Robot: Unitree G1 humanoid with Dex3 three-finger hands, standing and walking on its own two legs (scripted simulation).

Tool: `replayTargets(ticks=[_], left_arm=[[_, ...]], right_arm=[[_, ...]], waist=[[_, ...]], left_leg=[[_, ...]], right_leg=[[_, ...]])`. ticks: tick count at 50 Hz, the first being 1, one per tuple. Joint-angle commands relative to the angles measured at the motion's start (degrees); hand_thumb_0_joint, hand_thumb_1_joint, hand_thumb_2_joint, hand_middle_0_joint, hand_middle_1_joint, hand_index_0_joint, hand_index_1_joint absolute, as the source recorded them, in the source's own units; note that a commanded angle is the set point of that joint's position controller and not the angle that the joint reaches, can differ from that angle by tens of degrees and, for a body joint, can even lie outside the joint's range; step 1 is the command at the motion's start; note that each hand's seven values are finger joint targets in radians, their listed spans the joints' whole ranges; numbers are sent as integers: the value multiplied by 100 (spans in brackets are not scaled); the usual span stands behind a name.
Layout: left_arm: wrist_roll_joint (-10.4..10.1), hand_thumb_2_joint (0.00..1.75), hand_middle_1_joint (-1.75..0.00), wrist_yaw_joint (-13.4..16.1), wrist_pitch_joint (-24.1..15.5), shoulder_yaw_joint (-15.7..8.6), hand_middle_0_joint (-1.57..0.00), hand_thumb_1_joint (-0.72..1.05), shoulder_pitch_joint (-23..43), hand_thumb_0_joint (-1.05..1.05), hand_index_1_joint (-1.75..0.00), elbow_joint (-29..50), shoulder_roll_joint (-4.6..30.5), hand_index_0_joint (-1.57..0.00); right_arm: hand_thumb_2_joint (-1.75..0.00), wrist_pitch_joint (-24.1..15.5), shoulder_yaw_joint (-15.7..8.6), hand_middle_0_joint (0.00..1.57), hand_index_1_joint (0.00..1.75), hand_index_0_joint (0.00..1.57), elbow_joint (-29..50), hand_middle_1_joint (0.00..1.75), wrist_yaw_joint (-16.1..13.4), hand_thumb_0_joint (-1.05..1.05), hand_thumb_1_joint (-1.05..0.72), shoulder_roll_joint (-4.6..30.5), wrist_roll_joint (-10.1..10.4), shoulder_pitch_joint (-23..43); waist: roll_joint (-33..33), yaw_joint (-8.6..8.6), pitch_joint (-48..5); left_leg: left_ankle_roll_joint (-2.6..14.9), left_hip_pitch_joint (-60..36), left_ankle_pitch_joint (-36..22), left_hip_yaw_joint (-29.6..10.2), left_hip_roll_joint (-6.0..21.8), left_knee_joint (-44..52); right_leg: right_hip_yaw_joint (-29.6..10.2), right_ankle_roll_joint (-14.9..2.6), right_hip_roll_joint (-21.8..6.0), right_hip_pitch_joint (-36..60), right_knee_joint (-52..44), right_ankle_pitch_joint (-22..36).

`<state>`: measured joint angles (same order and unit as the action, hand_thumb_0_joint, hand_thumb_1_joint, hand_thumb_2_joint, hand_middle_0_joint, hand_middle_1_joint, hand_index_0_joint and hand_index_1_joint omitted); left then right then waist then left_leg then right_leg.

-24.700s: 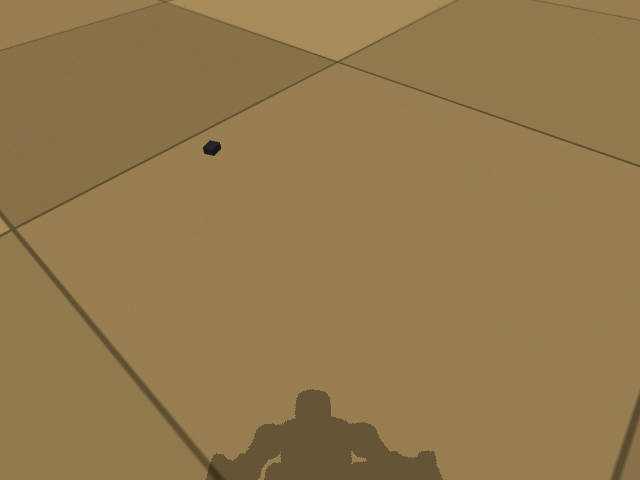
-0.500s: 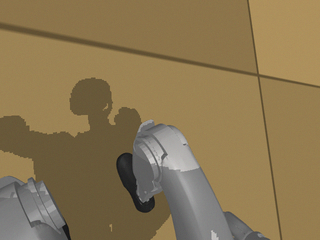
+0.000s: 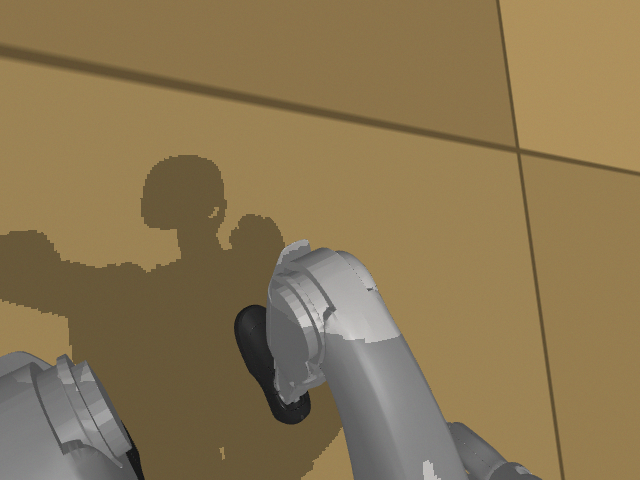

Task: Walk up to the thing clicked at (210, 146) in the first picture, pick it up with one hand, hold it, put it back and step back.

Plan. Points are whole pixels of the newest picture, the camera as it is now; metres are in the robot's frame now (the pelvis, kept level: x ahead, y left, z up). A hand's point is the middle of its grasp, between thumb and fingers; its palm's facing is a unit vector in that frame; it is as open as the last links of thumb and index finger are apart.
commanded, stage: settle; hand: left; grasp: from above
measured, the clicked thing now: out of the picture +0.48 +0.37 -0.29
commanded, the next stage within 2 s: lift in 0.82 s
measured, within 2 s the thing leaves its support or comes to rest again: leaves its support in 0.14 s
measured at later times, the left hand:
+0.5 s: hand out of the picture +0.46 +0.38 -0.17, palm faces -0.42 -0.11 -0.90, open 8.9 cm
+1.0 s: hand out of the picture +0.46 +0.37 -0.11, palm faces -0.44 -0.09 -0.89, open 8.9 cm
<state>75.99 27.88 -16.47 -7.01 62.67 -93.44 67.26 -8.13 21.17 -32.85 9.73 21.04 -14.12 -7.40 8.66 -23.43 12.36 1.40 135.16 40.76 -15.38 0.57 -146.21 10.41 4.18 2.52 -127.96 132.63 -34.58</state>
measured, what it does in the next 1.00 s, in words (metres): stands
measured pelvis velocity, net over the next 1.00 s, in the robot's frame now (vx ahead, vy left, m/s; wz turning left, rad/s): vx -0.01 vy -0.01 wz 0.11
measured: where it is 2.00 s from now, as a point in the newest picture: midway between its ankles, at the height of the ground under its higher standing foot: (211, 436)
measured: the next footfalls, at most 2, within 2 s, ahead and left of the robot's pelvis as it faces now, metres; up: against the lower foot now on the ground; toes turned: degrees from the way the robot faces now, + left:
none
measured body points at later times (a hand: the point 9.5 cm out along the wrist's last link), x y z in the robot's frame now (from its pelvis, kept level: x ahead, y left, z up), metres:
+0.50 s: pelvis +0.00 +0.00 +0.01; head +0.26 +0.13 +0.36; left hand +0.48 +0.39 -0.12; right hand +0.07 -0.27 -0.04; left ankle +0.06 +0.12 -0.27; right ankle +0.13 -0.12 -0.27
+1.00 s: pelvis -0.01 -0.01 +0.03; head +0.23 +0.11 +0.40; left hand +0.48 +0.37 -0.06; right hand +0.08 -0.27 -0.05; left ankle +0.06 +0.12 -0.27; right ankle +0.13 -0.12 -0.27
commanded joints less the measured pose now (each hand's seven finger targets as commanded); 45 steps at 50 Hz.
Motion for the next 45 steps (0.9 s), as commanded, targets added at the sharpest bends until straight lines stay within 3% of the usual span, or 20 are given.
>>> replayTargets(ticks=[1,3,5,8,11,12,19,22,23,25,27,28,29,30,31,34,37,39,44,45], left_arm=[[-115,32,-30,201,11,-189,-103,67,1365,0,-28,848,1490,-106],[-73,31,-30,196,43,-308,-103,67,1494,0,-28,1162,1624,-106],[-94,31,-28,127,115,-255,-107,70,1258,0,-27,962,1442,-108],[-88,35,-30,63,144,-397,-111,76,1352,0,-29,1404,1550,-113],[-167,32,-30,-80,216,-379,-112,79,1168,0,-27,1524,1276,-115],[-159,32,-30,-157,245,-454,-113,80,1078,0,-28,1599,1339,-115],[-422,31,-25,-687,375,-226,-117,84,1031,0,-24,2238,519,-119],[-503,30,-22,-936,428,-191,-119,86,1045,0,-21,2365,451,-121],[-532,30,-23,-1005,427,-45,-119,86,1126,0,-21,2485,234,-121],[-537,27,-21,-1124,425,-81,-120,86,1174,0,-19,2517,310,-121],[-550,25,-17,-1259,402,51,-120,85,1247,0,-16,2631,161,-121],[-515,25,-17,-1277,380,-110,-120,84,1326,0,-16,2713,452,-121],[-520,26,-15,-1322,374,-22,-121,85,1251,0,-14,2645,250,-122],[-525,23,-14,-1350,352,-26,-120,85,1341,0,-14,2713,276,-122],[-530,24,-13,-1392,328,107,-121,84,1425,0,-13,2815,111,-122],[-487,18,-12,-1402,290,16,-118,82,1547,0,-10,3012,262,-119],[-506,19,-13,-1424,332,82,-117,81,1484,0,-12,2835,41,-118],[-493,23,-11,-1441,344,80,-120,82,1641,0,-11,2949,93,-120],[-541,18,-18,-1534,420,138,-124,86,1614,0,-16,2856,-57,-126],[-584,23,-10,-1576,429,172,-116,78,1657,0,-9,2944,-71,-118]], right_arm=[[-90,58,-637,20,30,20,-215,30,-54,0,-90,1949,42,-1105],[-90,83,-716,20,30,20,-210,30,-53,0,-90,1990,46,-1141],[-90,79,-752,20,30,20,-163,30,-38,0,-90,1936,63,-1115],[-90,123,-870,20,30,20,-169,30,-38,0,-90,1959,61,-1214],[-90,168,-1059,20,30,20,-167,30,-20,0,-90,2032,95,-1227],[-90,181,-1014,20,30,20,-227,30,20,0,-90,1867,116,-1345],[-90,339,-1447,20,30,20,-193,30,14,0,-90,1879,306,-1464],[-90,456,-1486,20,30,20,-177,30,10,0,-90,1757,395,-1543],[-90,491,-1560,20,30,20,-103,30,-11,0,-90,1795,411,-1498],[-90,555,-1600,20,30,20,-137,30,-52,0,-90,1787,471,-1555],[-90,613,-1603,20,30,20,-60,30,-81,0,-90,1694,522,-1518],[-90,652,-1634,20,30,20,-111,30,-115,0,-90,1677,543,-1505],[-90,682,-1643,20,30,20,-17,30,-132,0,-90,1690,550,-1494],[-90,714,-1652,20,30,20,-13,30,-160,0,-90,1661,567,-1460],[-90,729,-1660,20,30,20,16,30,-190,0,-90,1611,586,-1402],[-90,794,-1688,20,30,20,-31,30,-241,0,-90,1513,623,-1473],[-90,843,-1717,20,30,20,-49,30,-266,0,-90,1516,634,-1546],[-90,882,-1723,20,30,20,-4,30,-295,0,-89,1476,660,-1490],[-91,950,-1770,20,30,20,-63,30,-333,0,-93,1420,693,-1619],[-89,966,-1755,20,30,20,-35,30,-336,0,-88,1345,700,-1559]], waist=[[-3653,-338,-3729],[-3930,-246,-3965],[-3658,-250,-3751],[-3940,-132,-4218],[-3971,-79,-4148],[-4062,-25,-4309],[-3821,68,-4393],[-3463,121,-4461],[-3452,117,-4579],[-3289,134,-4389],[-3238,182,-4499],[-3220,298,-4555],[-3169,264,-4453],[-3108,314,-4545],[-3168,315,-4615],[-3319,454,-5073],[-3136,350,-4853],[-3304,422,-5079],[-3068,371,-5031],[-3158,435,-5226]], left_leg=[[-252,-3293,-1682,375,293,1607],[-278,-3447,-1802,392,287,1627],[-218,-3168,-1558,494,250,1589],[-249,-3442,-1778,516,235,1631],[-298,-3453,-1915,484,202,1666],[-284,-3604,-2079,521,227,1683],[-239,-3424,-1789,613,122,1868],[-154,-3144,-1642,686,64,1921],[-150,-3185,-1610,708,55,1942],[-122,-3085,-1434,700,26,1975],[-114,-3071,-1323,755,-3,2059],[-88,-2963,-1140,808,-17,2070],[-106,-2958,-1123,776,-48,2127],[-90,-2923,-968,818,-60,2138],[-98,-3027,-1038,845,-60,2146],[-93,-3215,-1307,947,-97,2189],[-90,-3178,-1376,937,-135,2230],[-100,-3328,-1323,914,-121,2348],[-49,-3242,-1352,1044,-162,2373],[-45,-3278,-1251,1063,-135,2468]], right_leg=[[591,-567,109,1741,-945,1202],[578,-592,94,1772,-926,1264],[540,-589,121,1757,-965,1154],[538,-611,112,1890,-967,1297],[546,-668,75,1676,-955,1309],[501,-630,81,1775,-942,1389],[406,-690,17,1574,-1111,1203],[317,-683,8,1688,-1192,1160],[305,-680,3,1709,-1214,1178],[277,-701,-14,1580,-1252,1017],[222,-688,-27,1658,-1280,936],[171,-699,-17,1675,-1320,778],[196,-716,-37,1608,-1335,733],[170,-720,-39,1589,-1384,604],[152,-724,-44,1580,-1388,673],[87,-699,-56,1780,-1376,914],[93,-714,-84,1736,-1456,948],[81,-725,-83,1663,-1412,896],[15,-718,-105,1808,-1589,920],[-4,-709,-83,1885,-1575,842]])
